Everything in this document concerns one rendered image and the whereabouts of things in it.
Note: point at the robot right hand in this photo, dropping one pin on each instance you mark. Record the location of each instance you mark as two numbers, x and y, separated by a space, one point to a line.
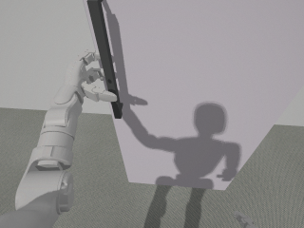
245 221

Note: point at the robot left forearm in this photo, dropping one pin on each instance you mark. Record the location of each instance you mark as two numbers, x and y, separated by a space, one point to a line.
54 148

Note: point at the fridge door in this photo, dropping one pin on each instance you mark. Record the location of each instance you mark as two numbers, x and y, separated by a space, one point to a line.
202 82

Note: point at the handle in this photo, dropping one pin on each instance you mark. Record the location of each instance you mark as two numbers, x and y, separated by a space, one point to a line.
98 23

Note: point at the robot left hand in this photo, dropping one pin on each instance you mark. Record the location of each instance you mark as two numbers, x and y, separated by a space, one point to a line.
76 75

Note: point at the left robot upper arm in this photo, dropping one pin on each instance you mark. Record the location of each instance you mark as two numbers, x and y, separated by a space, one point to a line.
43 196

